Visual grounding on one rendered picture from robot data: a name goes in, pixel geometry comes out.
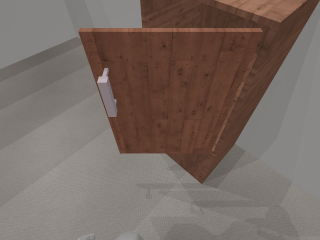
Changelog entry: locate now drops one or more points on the handle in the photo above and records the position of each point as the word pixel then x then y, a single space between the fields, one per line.
pixel 107 94

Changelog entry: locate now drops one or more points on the cupboard door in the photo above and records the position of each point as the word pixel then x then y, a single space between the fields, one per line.
pixel 173 86

